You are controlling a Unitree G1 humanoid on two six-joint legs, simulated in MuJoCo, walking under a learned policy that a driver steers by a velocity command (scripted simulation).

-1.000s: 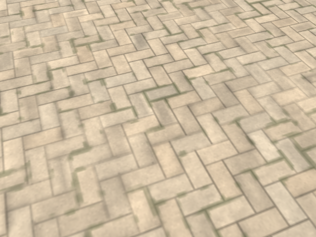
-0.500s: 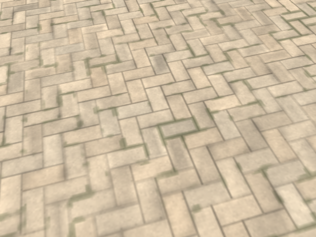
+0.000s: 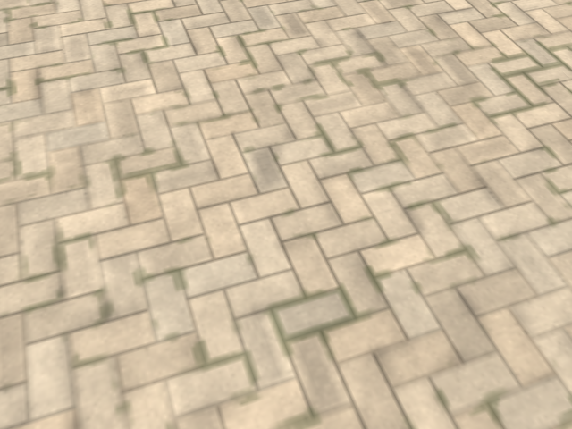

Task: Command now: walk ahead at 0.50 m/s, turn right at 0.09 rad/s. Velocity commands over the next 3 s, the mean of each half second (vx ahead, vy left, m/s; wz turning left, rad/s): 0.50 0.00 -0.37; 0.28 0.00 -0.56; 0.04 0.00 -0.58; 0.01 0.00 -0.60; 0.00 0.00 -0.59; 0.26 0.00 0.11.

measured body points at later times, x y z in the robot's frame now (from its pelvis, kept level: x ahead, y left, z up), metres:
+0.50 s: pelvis +0.29 -0.08 -0.01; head +0.32 -0.10 +0.44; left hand +0.44 +0.16 -0.13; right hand +0.34 -0.37 -0.13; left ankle +0.28 +0.08 -0.66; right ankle +0.31 -0.15 -0.75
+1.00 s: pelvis +0.51 -0.09 -0.01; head +0.55 -0.11 +0.44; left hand +0.75 +0.11 -0.13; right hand +0.52 -0.40 -0.11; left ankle +0.64 -0.04 -0.75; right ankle +0.42 -0.20 -0.67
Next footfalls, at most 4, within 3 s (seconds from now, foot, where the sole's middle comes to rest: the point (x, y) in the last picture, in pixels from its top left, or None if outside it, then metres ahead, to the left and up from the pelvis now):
0.32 right None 0.35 -0.16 -0.78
0.80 left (304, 360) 0.67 -0.06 -0.78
1.24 right None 0.48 -0.25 -0.78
1.70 left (322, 365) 0.66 -0.10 -0.78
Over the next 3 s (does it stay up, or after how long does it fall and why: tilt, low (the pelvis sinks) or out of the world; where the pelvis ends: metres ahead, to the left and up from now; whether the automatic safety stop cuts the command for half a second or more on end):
stays up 0.48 -0.25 -0.01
